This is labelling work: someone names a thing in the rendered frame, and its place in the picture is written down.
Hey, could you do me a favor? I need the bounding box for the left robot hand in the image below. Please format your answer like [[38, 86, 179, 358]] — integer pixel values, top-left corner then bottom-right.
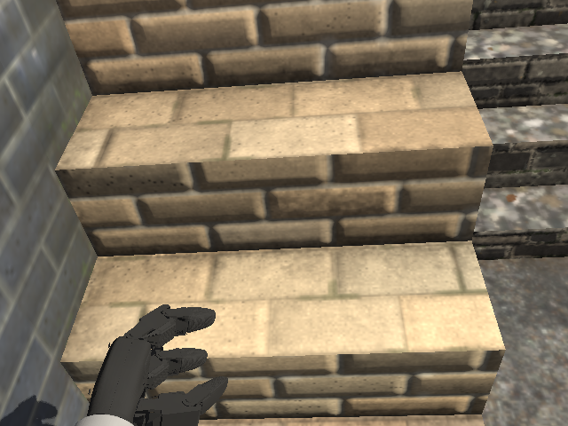
[[87, 304, 228, 426]]

